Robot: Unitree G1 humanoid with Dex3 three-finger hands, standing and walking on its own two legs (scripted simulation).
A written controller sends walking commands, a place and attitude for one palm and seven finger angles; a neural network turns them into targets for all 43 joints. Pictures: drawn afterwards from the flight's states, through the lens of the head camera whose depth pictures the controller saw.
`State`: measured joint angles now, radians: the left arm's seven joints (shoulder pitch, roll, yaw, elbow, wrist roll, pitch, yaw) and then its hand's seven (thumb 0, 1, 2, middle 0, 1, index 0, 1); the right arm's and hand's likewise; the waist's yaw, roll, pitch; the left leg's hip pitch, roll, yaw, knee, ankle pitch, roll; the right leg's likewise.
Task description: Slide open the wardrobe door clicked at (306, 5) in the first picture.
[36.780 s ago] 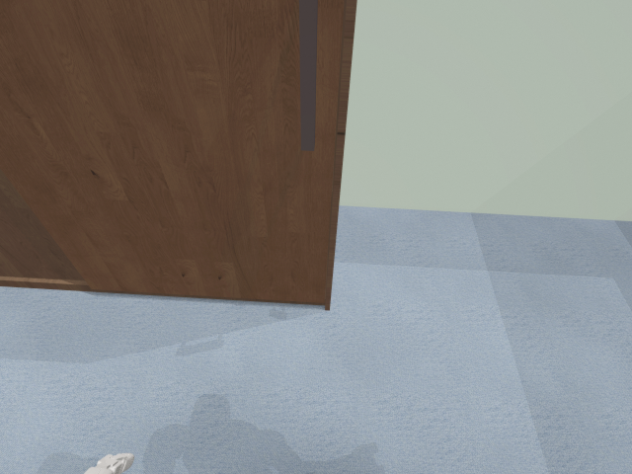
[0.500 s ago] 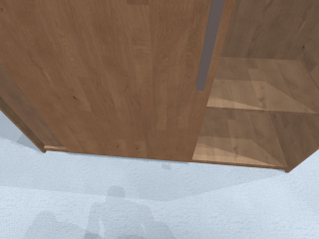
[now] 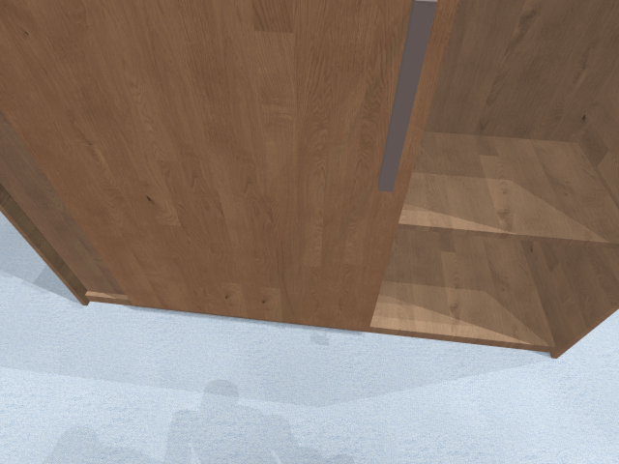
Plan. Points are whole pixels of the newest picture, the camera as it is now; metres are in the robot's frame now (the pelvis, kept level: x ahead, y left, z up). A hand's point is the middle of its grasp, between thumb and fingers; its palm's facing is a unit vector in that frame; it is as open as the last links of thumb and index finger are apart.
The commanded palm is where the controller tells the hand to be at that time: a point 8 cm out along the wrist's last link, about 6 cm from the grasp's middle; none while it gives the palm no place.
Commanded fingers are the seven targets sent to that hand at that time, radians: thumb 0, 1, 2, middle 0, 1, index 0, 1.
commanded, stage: let the arm hang, fingers relaxed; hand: right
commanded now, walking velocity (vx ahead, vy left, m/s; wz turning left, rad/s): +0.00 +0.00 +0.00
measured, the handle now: (400, 103) +0.64 -0.11 +0.15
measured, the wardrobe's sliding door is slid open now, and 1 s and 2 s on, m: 0.63 0.63 0.63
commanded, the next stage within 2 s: look to check the result in 0.04 s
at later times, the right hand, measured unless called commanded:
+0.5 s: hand out of the picture +0.02 -0.19 -0.17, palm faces +0.01 +0.98 -0.22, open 7.4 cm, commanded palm none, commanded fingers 0.00 -0.90 -0.90 0.20 0.30 0.20 0.30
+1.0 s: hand out of the picture +0.06 -0.19 -0.17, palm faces +0.00 +0.97 -0.23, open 7.4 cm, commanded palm none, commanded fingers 0.00 -0.90 -0.90 0.20 0.30 0.20 0.30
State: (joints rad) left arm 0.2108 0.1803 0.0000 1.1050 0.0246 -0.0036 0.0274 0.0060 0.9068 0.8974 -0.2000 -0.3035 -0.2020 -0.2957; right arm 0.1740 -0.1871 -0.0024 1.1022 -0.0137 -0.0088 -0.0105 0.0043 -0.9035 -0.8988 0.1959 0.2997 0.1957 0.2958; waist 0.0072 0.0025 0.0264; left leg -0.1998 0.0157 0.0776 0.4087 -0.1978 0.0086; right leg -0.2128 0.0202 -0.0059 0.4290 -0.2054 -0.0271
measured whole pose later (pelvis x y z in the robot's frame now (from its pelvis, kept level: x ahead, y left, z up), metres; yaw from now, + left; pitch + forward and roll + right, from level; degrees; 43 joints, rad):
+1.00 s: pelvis +0.02 +0.01 +0.00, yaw +0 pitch -1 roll +0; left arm 0.19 0.21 0.00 1.13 0.02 -0.01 0.03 0.01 0.91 0.90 -0.20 -0.30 -0.20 -0.30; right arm 0.17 -0.22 0.00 1.13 -0.01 -0.02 -0.01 0.01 -0.90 -0.90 0.20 0.30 0.20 0.30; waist 0.00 0.00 0.04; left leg -0.14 0.00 0.09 0.36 -0.20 0.02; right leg -0.15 0.01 0.00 0.37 -0.20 -0.01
